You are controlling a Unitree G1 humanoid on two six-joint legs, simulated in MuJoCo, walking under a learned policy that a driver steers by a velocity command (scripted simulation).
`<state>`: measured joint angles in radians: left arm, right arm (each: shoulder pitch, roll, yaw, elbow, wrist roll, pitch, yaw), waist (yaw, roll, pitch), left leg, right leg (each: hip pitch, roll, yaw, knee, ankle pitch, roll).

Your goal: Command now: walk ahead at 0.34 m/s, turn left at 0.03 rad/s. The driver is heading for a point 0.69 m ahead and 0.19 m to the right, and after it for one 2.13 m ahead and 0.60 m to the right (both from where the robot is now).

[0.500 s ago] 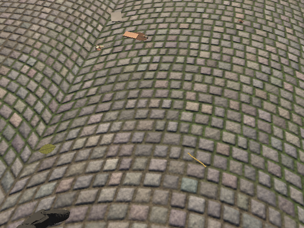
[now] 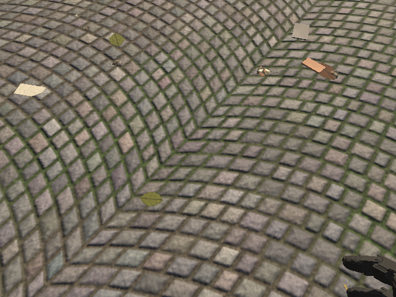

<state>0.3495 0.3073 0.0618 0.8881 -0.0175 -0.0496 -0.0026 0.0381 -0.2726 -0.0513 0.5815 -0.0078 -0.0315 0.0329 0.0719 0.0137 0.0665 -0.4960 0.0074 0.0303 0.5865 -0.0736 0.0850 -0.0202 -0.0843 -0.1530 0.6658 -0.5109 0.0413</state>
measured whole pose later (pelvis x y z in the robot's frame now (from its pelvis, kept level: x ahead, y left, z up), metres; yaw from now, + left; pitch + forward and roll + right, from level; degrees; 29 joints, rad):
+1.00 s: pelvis +0.19 +0.00 +0.02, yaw -29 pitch +1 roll +0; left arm 0.13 0.32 0.07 0.67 0.00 0.04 0.03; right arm 0.16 -0.28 -0.07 0.82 -0.03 -0.01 -0.01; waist -0.01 -0.05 0.03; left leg -0.28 -0.02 -0.04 0.51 -0.25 0.01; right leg -0.44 0.10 0.17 0.84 -0.48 0.02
